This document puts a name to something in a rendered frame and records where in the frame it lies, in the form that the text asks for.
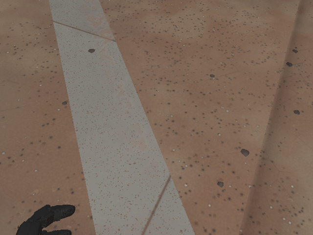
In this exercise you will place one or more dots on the robot left hand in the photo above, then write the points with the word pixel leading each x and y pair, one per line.
pixel 43 218

